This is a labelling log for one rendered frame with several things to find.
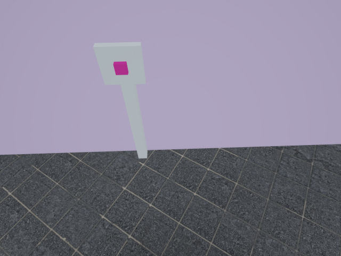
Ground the button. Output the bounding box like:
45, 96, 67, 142
113, 61, 128, 75

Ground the panel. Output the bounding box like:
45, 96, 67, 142
93, 42, 148, 158

